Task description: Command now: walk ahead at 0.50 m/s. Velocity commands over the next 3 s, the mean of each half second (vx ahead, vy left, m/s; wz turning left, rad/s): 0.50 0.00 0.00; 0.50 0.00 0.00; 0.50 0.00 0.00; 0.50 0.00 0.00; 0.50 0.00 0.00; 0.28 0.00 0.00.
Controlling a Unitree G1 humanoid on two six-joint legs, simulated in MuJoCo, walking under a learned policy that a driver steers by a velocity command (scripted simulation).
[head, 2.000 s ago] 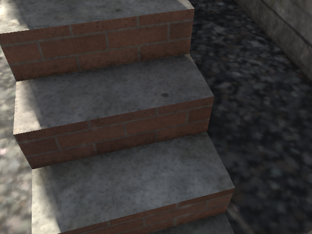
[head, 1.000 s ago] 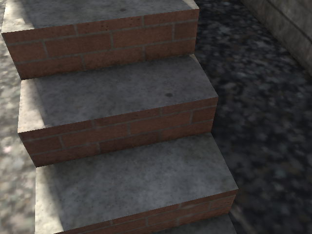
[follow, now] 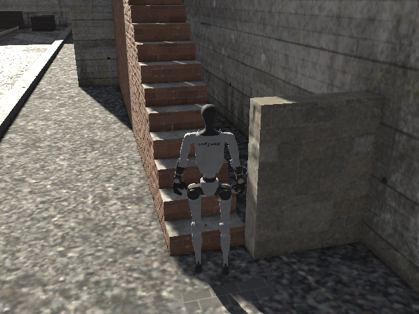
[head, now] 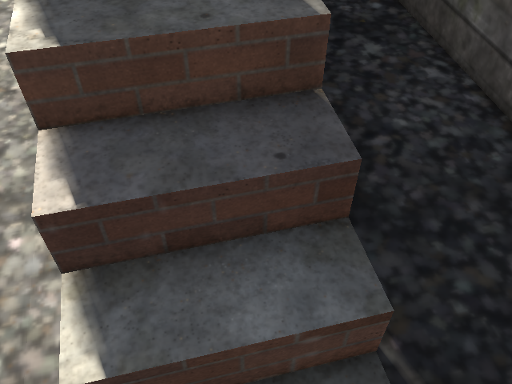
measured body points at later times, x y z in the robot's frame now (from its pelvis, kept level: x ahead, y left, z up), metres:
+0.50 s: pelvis +0.00 +0.00 +0.00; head +0.01 +0.00 +0.45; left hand +0.13 +0.25 -0.12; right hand +0.13 -0.24 -0.12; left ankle -0.02 +0.09 -0.75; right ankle -0.05 -0.13 -0.75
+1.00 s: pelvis +0.00 +0.00 +0.00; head +0.01 +0.00 +0.45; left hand +0.13 +0.25 -0.12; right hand +0.13 -0.24 -0.12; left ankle -0.02 +0.09 -0.75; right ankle -0.05 -0.13 -0.75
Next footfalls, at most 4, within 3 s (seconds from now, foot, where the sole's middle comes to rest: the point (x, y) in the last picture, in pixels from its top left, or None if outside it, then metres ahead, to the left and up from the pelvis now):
none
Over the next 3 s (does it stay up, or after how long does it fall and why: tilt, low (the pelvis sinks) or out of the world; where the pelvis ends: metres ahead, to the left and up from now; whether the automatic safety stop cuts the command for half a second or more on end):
stays up -0.01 0.00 0.00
